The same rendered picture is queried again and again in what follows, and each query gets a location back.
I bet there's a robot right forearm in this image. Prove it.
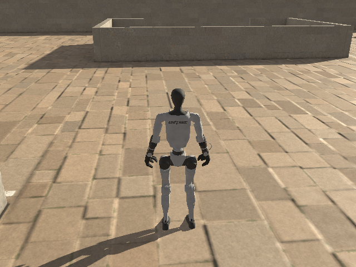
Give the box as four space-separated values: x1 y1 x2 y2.
199 134 209 156

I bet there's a robot left hand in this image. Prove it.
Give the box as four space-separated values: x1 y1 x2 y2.
145 155 157 168

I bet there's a right robot shin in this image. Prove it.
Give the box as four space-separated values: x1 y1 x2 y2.
186 184 195 221

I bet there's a robot right upper arm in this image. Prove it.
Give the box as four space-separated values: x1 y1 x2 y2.
190 112 205 143

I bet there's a robot right hand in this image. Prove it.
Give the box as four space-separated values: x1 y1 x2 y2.
197 154 210 166

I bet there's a robot left upper arm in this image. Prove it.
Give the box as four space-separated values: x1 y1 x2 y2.
151 112 166 143

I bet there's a left robot shin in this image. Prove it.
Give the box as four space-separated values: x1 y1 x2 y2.
161 185 170 222

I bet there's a robot left forearm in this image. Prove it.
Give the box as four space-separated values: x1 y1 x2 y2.
146 135 157 157

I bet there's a robot shin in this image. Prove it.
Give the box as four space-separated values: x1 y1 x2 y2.
161 185 170 222
186 184 195 221

